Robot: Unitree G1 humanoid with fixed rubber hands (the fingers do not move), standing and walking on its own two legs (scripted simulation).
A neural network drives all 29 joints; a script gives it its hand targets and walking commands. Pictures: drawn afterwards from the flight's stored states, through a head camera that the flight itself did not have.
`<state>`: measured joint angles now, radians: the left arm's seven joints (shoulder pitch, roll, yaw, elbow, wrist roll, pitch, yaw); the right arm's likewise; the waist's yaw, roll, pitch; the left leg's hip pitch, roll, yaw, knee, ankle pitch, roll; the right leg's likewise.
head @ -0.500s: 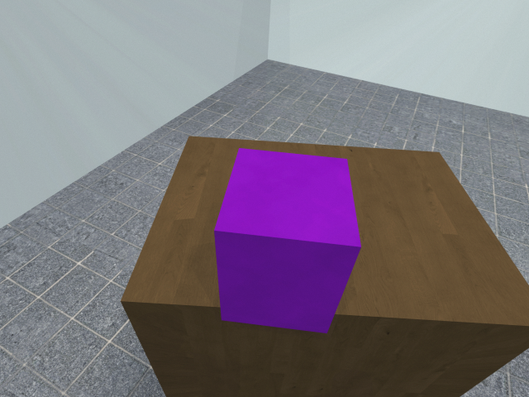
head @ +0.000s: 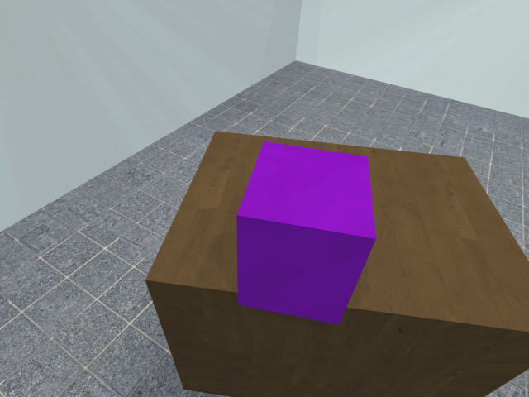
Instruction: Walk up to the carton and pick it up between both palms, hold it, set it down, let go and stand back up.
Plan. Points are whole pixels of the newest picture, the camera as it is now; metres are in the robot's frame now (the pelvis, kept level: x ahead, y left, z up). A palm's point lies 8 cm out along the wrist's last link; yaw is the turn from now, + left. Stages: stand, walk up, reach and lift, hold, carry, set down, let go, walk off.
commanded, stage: stand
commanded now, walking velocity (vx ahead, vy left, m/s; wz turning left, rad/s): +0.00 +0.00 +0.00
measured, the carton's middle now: (301, 232) +0.44 -0.05 +0.02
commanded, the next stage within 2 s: none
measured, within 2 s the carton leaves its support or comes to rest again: neither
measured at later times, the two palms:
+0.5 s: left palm out of the picture -0.05 +0.18 -0.16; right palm out of the picture -0.04 -0.22 -0.15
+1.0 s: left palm out of the picture -0.03 +0.16 -0.16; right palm out of the picture +0.00 -0.24 -0.15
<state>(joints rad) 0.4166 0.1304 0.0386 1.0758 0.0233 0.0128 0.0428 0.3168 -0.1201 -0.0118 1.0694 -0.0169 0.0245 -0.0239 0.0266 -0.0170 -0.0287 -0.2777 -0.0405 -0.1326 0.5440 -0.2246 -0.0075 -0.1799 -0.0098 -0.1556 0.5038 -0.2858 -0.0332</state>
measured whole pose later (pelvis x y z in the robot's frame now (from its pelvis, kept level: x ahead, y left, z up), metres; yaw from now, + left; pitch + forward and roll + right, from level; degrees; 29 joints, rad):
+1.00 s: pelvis +0.01 -0.04 +0.00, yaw +3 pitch -3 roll +0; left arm 0.32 0.12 0.02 1.15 0.02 0.01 0.05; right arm 0.31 -0.08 0.01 1.15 -0.01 0.02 -0.04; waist 0.02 -0.03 0.02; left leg -0.25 -0.02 -0.19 0.54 -0.24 -0.06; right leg -0.14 0.02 -0.20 0.50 -0.32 -0.08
